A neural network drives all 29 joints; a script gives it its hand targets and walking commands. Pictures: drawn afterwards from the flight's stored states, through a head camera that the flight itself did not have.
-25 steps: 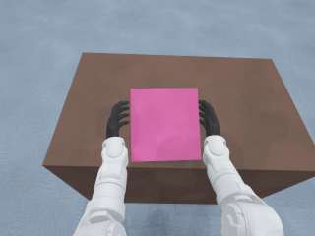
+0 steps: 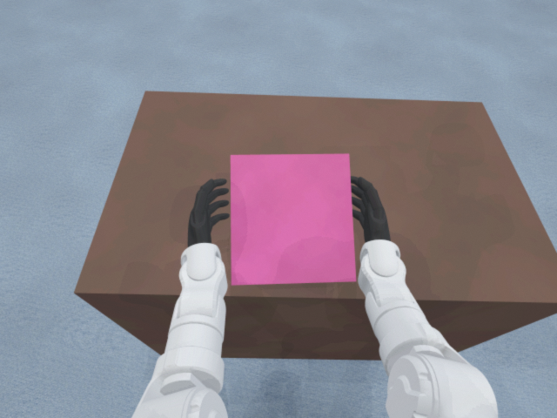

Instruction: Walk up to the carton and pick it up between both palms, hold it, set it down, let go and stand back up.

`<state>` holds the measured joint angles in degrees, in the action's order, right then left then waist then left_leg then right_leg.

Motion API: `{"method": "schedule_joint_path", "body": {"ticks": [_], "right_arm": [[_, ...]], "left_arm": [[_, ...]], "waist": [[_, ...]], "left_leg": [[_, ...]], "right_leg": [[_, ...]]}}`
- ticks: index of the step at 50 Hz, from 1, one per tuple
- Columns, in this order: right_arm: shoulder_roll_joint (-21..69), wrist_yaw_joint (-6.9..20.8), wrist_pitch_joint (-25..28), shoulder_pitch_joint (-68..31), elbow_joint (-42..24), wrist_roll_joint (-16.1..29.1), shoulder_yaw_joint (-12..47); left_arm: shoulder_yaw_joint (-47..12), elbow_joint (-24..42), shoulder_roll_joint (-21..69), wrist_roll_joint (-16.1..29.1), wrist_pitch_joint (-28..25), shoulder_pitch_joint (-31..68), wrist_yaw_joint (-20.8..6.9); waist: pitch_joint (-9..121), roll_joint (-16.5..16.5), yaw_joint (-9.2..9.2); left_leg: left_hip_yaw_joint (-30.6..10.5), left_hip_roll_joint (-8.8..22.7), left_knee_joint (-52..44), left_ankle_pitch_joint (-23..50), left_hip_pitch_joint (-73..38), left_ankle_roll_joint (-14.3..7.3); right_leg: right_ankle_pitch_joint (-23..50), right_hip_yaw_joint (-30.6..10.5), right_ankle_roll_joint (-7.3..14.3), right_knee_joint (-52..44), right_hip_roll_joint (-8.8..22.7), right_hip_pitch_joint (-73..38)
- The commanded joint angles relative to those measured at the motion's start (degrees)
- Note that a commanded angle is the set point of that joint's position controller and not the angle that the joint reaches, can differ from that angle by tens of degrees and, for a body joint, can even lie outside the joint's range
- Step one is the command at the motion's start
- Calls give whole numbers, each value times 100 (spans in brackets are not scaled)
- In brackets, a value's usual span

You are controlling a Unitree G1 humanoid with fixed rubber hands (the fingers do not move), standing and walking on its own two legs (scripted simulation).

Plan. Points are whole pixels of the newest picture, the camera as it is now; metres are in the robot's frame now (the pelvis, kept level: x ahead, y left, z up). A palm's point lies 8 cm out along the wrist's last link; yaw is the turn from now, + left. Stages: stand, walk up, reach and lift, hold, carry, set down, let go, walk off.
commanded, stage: set down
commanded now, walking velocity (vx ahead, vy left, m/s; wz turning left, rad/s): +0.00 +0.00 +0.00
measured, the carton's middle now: (286, 223) +0.41 +0.02 -0.01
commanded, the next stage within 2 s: none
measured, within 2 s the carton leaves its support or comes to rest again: rests again in 1.06 s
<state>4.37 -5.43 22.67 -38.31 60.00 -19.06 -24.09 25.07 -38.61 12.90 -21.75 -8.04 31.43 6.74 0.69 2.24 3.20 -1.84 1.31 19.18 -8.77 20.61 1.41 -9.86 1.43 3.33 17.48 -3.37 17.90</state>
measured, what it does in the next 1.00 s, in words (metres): stands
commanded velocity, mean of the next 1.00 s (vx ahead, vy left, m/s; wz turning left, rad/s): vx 0.00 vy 0.00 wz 0.00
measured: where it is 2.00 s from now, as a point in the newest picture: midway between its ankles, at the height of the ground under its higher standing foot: outside the picture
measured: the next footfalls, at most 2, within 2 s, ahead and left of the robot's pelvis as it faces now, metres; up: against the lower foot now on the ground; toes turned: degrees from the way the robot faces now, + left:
none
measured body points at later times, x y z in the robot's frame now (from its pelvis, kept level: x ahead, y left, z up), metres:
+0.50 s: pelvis +0.01 +0.00 +0.00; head +0.11 +0.02 +0.44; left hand +0.39 +0.15 +0.01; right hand +0.42 -0.11 +0.01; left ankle +0.00 +0.14 -0.75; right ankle -0.02 -0.08 -0.75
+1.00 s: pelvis +0.03 +0.00 +0.00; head +0.17 +0.02 +0.42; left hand +0.41 +0.15 -0.01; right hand +0.44 -0.10 -0.02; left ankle +0.00 +0.14 -0.75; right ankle -0.02 -0.08 -0.75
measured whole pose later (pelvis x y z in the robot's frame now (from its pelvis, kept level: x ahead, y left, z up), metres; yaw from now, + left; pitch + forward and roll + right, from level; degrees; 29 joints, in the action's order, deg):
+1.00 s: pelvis +0.03 +0.00 +0.00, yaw +0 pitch +18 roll +0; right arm 5.3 -6.8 33.1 -38.3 60.0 -19.7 -24.7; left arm 27.4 -39.3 13.2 -21.8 -20.0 31.4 5.5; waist 0.7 2.2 3.1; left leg -1.8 1.3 19.4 -10.2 27.2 1.4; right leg -11.0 1.4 3.2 17.5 -3.4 24.4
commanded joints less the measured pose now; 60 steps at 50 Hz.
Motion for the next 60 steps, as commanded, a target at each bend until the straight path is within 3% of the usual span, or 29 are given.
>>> {"method": "schedule_joint_path", "body": {"ticks": [1, 24, 40, 52, 60], "right_arm": [[2833, 896, 215, -2359, 502, -843, 634], [2997, 807, 450, -1714, 711, -910, 829], [3211, 734, 752, -1296, 887, -1018, 1210], [3390, 658, 1165, -1007, 1046, -1118, 1683], [3168, 543, 1646, -1027, 1053, -1271, 1804]], "left_arm": [[-933, -487, 2506, -830, -232, 2396, -514], [-790, -738, 2505, -1028, -516, 1606, -642], [-860, -1099, 2618, -1014, -855, 1095, -746], [-1054, -1407, 2883, -988, -1250, 674, -774], [-1307, -1583, 2898, -949, -1740, 641, -619]], "waist": [[2700, -141, 189], [2543, -74, 142], [2651, -5, 82], [3039, -16, 22], [3965, -140, -97]], "left_leg": [[858, 63, 185, 2216, -774, -61], [793, 5, 328, 2444, -338, -101], [707, -61, 287, 2073, 503, -207], [612, -77, 390, 2062, 1175, -238], [635, -154, 529, 2437, 1801, -147]], "right_leg": [[2082, 365, -202, 152, 199, -1008], [3241, 278, -284, 456, 264, -1454], [4486, 184, -377, 823, 462, -1810], [5481, 171, -418, 1142, 541, -1812], [6374, 231, -454, 1492, 457, -1725]]}}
